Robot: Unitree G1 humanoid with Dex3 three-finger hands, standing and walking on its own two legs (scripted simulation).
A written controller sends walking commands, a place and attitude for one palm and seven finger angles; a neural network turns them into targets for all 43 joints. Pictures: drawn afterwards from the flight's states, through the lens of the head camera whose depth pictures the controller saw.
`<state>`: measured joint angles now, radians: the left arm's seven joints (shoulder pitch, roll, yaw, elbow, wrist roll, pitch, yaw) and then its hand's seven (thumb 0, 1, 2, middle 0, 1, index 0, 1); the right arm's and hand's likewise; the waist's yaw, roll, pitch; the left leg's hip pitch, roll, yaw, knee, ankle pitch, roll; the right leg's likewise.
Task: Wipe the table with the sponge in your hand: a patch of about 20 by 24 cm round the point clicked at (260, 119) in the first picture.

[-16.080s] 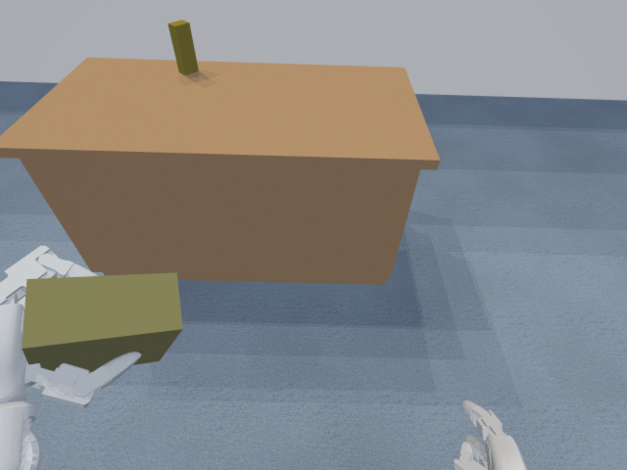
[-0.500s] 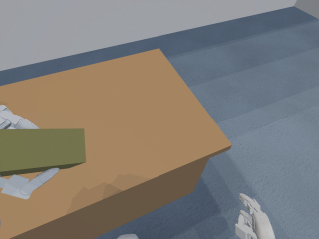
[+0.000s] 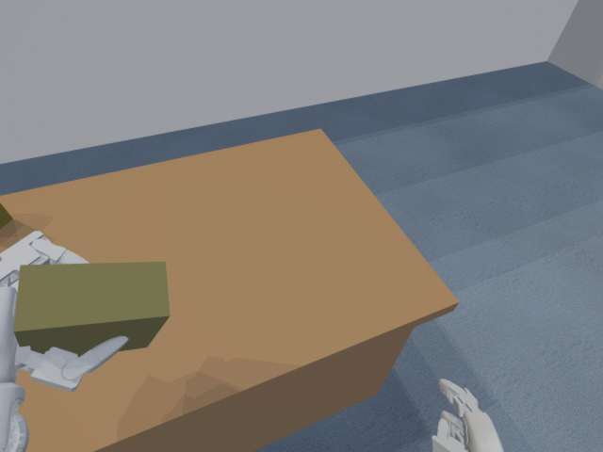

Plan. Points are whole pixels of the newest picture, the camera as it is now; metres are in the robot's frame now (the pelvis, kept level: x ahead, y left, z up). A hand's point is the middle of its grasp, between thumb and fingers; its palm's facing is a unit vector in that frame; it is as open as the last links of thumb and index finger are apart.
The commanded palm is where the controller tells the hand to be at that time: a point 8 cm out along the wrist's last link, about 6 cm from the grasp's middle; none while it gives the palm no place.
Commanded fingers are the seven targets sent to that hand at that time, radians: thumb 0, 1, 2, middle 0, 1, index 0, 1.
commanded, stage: come to a stop and stand still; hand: left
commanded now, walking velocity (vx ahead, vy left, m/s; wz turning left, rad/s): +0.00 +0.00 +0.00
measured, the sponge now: (115, 311) +0.22 +0.21 +0.14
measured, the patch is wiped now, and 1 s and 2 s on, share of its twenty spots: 0.00 0.00 0.00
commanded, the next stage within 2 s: look again from close up in 1.14 s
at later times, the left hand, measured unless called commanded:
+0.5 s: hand (71, 281) +0.23 +0.25 +0.17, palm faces +0.36 -0.84 -0.39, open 9.8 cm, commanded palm +0.16 +0.28 +0.18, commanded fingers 0.00 0.10 1.30 -1.20 -1.60 -1.20 -1.60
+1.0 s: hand (41, 292) +0.23 +0.28 +0.16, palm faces +0.34 -0.86 -0.38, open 9.8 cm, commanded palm +0.17 +0.31 +0.18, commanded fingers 0.00 0.10 1.30 -1.20 -1.60 -1.20 -1.60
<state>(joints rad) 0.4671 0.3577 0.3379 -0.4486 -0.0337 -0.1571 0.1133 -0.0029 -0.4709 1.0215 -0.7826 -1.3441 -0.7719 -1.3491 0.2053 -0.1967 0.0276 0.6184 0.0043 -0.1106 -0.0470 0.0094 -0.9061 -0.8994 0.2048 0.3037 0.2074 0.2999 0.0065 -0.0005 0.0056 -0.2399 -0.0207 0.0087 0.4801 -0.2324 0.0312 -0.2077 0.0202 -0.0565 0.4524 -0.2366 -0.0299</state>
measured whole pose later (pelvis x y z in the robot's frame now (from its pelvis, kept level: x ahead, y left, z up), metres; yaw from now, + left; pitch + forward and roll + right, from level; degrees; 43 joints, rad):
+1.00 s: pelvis +0.00 +0.04 +0.00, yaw -1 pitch +0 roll -2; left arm 0.39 0.39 0.36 -0.44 -0.03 -0.25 0.07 0.00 -0.47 1.02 -0.78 -1.34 -0.77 -1.35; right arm 0.18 -0.18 0.04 0.57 0.00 -0.16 -0.02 0.01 -0.91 -0.90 0.20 0.30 0.21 0.30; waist 0.03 -0.05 0.06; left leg -0.23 -0.05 0.03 0.43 -0.21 0.08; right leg -0.19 -0.01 -0.03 0.37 -0.19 0.02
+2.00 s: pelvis -0.02 -0.01 -0.01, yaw +1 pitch -1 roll +0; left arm 0.39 0.50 0.37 -0.40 0.06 -0.09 -0.01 0.00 -0.47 1.03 -0.78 -1.35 -0.77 -1.35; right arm 0.15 -0.25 0.02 0.59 -0.02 -0.12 -0.04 0.01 -0.91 -0.90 0.20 0.30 0.21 0.30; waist 0.07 0.01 0.03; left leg -0.32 -0.02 0.00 0.60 -0.27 0.02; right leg -0.30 0.02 -0.06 0.61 -0.30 -0.04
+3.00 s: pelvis +0.00 -0.01 -0.01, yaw +0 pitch -2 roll +0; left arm 0.28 0.53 0.09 -0.30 0.65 0.26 0.03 0.00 -0.47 1.03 -0.78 -1.34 -0.77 -1.35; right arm 0.09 -0.25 0.04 0.59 0.04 0.00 -0.11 0.01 -0.91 -0.90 0.20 0.30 0.20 0.30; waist 0.11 0.10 -0.01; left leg -0.24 -0.02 0.01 0.53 -0.26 0.02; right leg -0.23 0.03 -0.04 0.53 -0.28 -0.05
